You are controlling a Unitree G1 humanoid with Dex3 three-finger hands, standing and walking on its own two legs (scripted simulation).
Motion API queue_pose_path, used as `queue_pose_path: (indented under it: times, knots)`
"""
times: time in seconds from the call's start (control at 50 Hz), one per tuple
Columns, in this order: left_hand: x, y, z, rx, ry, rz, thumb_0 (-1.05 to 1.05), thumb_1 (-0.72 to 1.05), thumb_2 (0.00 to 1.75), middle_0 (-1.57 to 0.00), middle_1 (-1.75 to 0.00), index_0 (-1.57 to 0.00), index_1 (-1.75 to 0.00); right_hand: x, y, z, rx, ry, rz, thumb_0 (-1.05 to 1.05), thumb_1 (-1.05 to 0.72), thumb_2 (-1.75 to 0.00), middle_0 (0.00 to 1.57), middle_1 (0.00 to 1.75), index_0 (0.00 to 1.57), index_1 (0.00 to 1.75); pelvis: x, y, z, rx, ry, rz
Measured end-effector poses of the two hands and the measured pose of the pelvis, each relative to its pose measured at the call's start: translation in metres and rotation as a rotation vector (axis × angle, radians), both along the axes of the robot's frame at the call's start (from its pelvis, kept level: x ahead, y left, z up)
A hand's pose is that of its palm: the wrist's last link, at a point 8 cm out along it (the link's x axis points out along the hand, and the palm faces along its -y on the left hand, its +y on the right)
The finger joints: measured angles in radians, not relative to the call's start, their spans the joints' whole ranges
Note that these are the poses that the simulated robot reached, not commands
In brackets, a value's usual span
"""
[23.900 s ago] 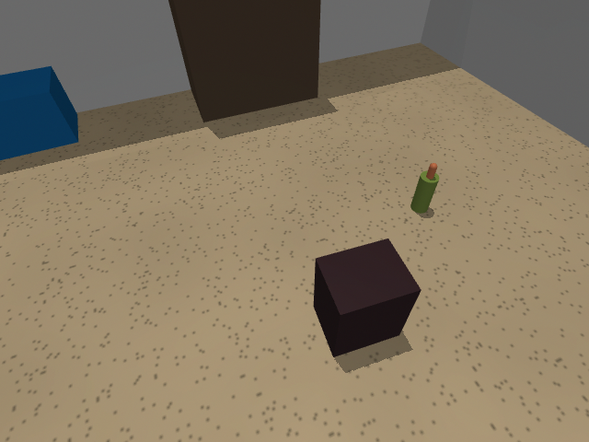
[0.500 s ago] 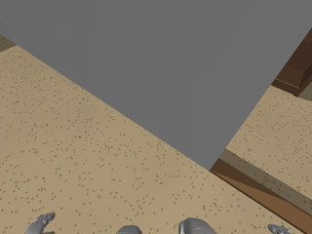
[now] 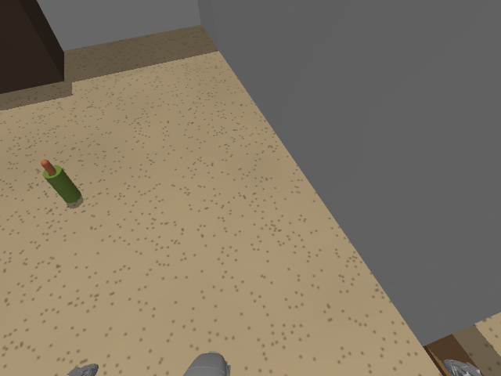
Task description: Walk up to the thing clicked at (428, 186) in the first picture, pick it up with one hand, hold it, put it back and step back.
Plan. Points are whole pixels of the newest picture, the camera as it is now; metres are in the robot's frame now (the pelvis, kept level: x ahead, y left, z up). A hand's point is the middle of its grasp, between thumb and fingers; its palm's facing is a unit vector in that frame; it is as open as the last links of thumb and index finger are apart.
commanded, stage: walk up
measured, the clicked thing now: (59, 180) +0.93 +1.04 -0.63
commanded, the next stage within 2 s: stand in 1.88 s
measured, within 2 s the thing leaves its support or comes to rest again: neither
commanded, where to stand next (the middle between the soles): +0.09 +0.01 m, yaw +41 degrees
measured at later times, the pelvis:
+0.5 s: pelvis +0.03 -0.04 -0.03, yaw +22 degrees
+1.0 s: pelvis +0.02 -0.04 -0.03, yaw +37 degrees
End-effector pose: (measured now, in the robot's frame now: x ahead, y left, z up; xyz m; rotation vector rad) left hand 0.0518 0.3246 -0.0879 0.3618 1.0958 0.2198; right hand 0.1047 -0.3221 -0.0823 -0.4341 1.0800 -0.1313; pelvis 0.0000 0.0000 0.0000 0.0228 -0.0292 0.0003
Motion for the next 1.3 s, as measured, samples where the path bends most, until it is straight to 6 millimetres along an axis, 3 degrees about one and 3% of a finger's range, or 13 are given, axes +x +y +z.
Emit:
queue_pose_path:
  times: [0.12, 0.26, 0.4, 0.5, 0.6, 0.72, 0.78, 0.88, 1.02, 1.1, 1.16, 1.3]
  knots:
    - [-0.017, 0.022, -0.039, -0.027, 0.079, 0.101, 0.01, 0.90, 0.90, -0.21, -0.30, -0.20, -0.30, 0.044, 0.021, -0.005, -0.074, -0.072, 0.075, 0.01, -0.90, -0.90, 0.20, 0.30, 0.21, 0.30, 0.015, 0.015, -0.023, 0.018, -0.001, 0.081]
    - [-0.005, 0.006, -0.046, -0.059, 0.029, 0.151, 0.01, 0.90, 0.90, -0.20, -0.30, -0.20, -0.30, 0.063, 0.027, -0.008, -0.086, -0.055, 0.143, 0.00, -0.90, -0.90, 0.20, 0.30, 0.21, 0.30, 0.028, 0.005, -0.025, -0.008, -0.010, 0.183]
    - [-0.004, -0.019, -0.044, -0.002, -0.070, 0.240, 0.01, 0.90, 0.90, -0.20, -0.30, -0.20, -0.30, 0.100, 0.013, -0.038, -0.057, -0.040, 0.248, 0.01, -0.90, -0.90, 0.21, 0.30, 0.21, 0.30, 0.032, -0.028, -0.042, -0.035, -0.010, 0.299]
    - [-0.032, -0.038, -0.027, 0.017, -0.074, 0.306, 0.01, 0.90, 0.90, -0.21, -0.30, -0.20, -0.30, 0.130, 0.019, -0.038, -0.030, -0.047, 0.315, 0.01, -0.90, -0.90, 0.20, 0.30, 0.21, 0.30, 0.026, -0.039, -0.032, -0.001, -0.025, 0.379]
    - [-0.073, -0.036, -0.013, 0.050, -0.049, 0.378, 0.01, 0.90, 0.90, -0.21, -0.30, -0.21, -0.30, 0.144, 0.028, -0.030, -0.010, -0.027, 0.396, 0.01, -0.90, -0.90, 0.20, 0.30, 0.21, 0.30, 0.022, -0.039, -0.022, 0.008, -0.014, 0.441]
    - [-0.131, -0.014, -0.027, 0.070, -0.005, 0.492, 0.01, 0.90, 0.90, -0.21, -0.30, -0.21, -0.30, 0.149, 0.044, -0.029, -0.059, -0.017, 0.446, 0.00, -0.90, -0.90, 0.20, 0.30, 0.21, 0.30, 0.017, -0.026, -0.033, 0.026, -0.015, 0.508]
    - [-0.152, -0.014, -0.034, 0.057, 0.041, 0.561, 0.01, 0.90, 0.90, -0.21, -0.30, -0.20, -0.30, 0.147, 0.052, -0.028, -0.067, -0.015, 0.470, 0.00, -0.90, -0.90, 0.20, 0.30, 0.21, 0.30, 0.016, -0.022, -0.033, 0.007, -0.018, 0.542]
    - [-0.168, -0.030, -0.037, 0.029, 0.058, 0.614, 0.01, 0.90, 0.90, -0.20, -0.30, -0.20, -0.30, 0.151, 0.062, -0.027, -0.066, -0.005, 0.505, 0.01, -0.90, -0.90, 0.20, 0.30, 0.21, 0.30, 0.018, -0.026, -0.029, -0.009, -0.020, 0.588]
    - [-0.181, -0.074, -0.043, 0.002, 0.065, 0.670, 0.01, 0.90, 0.90, -0.20, -0.30, -0.20, -0.30, 0.177, 0.076, -0.046, -0.026, -0.005, 0.566, 0.01, -0.90, -0.90, 0.20, 0.30, 0.21, 0.30, 0.023, -0.043, -0.034, -0.036, -0.039, 0.644]
    - [-0.189, -0.093, -0.039, -0.026, 0.057, 0.708, 0.01, 0.90, 0.90, -0.21, -0.30, -0.20, -0.30, 0.187, 0.091, -0.042, -0.010, 0.001, 0.614, 0.01, -0.90, -0.90, 0.20, 0.30, 0.21, 0.30, 0.021, -0.044, -0.027, -0.006, -0.033, 0.682]
    - [-0.198, -0.098, -0.036, -0.042, 0.061, 0.724, 0.01, 0.90, 0.90, -0.21, -0.30, -0.21, -0.30, 0.192, 0.100, -0.037, -0.008, 0.001, 0.643, 0.01, -0.90, -0.90, 0.20, 0.30, 0.21, 0.30, 0.018, -0.039, -0.022, 0.001, -0.019, 0.703]
    - [-0.217, -0.090, -0.045, -0.069, 0.105, 0.783, 0.01, 0.90, 0.90, -0.21, -0.30, -0.21, -0.30, 0.186, 0.114, -0.034, -0.024, -0.003, 0.655, 0.00, -0.90, -0.90, 0.20, 0.30, 0.21, 0.30, 0.016, -0.027, -0.023, 0.004, -0.011, 0.730]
